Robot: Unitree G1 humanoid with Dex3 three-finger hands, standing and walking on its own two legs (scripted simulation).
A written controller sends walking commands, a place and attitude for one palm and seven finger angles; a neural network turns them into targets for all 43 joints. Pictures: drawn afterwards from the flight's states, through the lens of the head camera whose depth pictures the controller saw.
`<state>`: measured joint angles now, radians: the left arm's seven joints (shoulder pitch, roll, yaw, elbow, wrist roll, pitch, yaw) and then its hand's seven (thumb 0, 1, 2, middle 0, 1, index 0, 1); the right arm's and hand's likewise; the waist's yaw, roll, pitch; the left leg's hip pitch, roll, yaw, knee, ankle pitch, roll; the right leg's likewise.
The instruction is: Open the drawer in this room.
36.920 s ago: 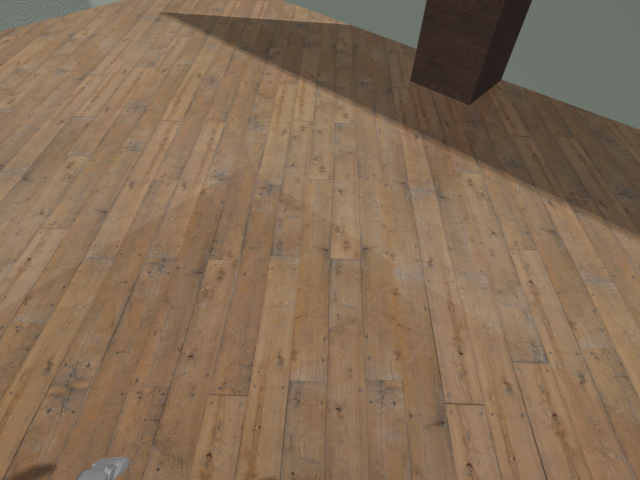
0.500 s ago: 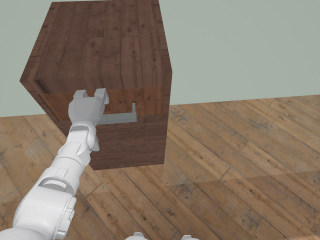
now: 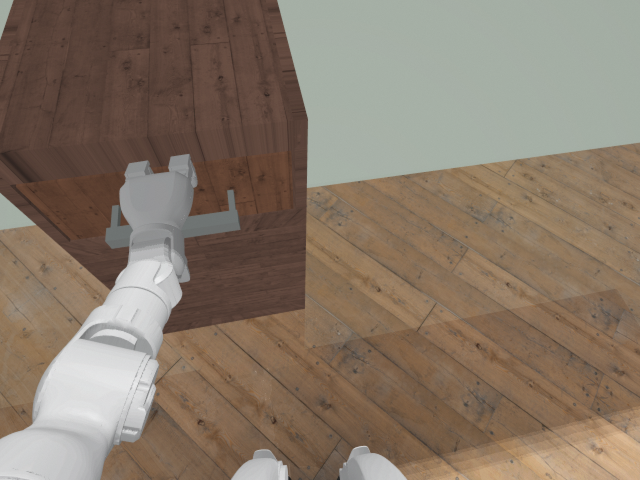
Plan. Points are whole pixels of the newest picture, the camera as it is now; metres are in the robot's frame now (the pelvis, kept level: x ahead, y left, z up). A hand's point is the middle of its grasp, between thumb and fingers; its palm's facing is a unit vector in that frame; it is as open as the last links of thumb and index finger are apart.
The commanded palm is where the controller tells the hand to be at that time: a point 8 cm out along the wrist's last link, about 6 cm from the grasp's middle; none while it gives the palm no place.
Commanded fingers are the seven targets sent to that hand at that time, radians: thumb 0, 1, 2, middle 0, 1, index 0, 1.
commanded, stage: move the hooked fingers above the handle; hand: left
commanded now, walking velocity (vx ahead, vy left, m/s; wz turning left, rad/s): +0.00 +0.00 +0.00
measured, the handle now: (175, 216) +0.52 +0.19 -0.07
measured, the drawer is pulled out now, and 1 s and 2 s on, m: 0.00 0.00 0.00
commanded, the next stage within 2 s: lower the fingers behind the handle in 0.42 s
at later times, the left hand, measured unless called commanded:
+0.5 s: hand (165, 229) +0.46 +0.18 -0.01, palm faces -0.05 -0.05 -1.00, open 13.8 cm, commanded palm +0.44 +0.18 +0.04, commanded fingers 0.00 -0.50 0.30 -0.30 -1.20 -0.30 -1.20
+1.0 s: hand (169, 242) +0.46 +0.19 -0.05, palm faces -0.04 -0.05 -1.00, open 13.8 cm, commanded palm +0.45 +0.18 +0.01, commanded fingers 0.00 -0.50 0.30 -0.30 -1.20 -0.30 -1.20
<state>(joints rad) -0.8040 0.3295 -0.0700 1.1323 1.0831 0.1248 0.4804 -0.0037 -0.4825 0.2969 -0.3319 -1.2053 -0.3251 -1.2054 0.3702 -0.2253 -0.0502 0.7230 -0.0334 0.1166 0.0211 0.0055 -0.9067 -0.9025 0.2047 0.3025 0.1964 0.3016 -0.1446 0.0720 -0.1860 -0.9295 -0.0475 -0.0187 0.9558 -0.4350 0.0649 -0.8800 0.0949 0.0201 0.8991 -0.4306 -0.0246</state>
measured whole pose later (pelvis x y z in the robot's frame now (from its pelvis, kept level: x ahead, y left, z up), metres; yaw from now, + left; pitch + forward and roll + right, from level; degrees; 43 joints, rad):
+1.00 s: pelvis +0.00 -0.01 -0.01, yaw +1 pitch +25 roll -3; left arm -0.73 0.34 -0.05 1.10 1.11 0.04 0.53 0.00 -0.48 0.30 -0.32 -1.20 -0.32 -1.20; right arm 0.32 -0.22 -0.06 0.72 -0.04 0.10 0.02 0.00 -0.91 -0.90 0.20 0.30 0.20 0.30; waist -0.12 0.06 -0.21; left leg -1.01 -0.05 -0.03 1.04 -0.47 0.06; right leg -0.96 0.10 0.00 0.99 -0.47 -0.04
